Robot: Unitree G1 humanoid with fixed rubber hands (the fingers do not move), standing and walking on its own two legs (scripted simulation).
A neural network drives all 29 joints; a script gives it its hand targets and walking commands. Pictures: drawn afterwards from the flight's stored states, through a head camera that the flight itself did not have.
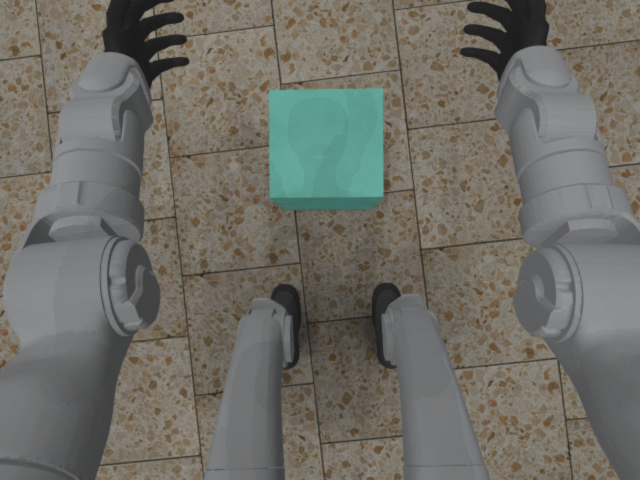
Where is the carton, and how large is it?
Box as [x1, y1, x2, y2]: [269, 88, 383, 209]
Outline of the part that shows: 382,88 269,90 269,197 284,209 369,209 383,196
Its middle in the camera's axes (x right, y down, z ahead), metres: +0.01 -0.18 +0.84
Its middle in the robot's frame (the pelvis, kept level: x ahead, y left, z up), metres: +0.54 +0.01 -0.51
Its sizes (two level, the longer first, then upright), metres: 0.210 0.200 0.250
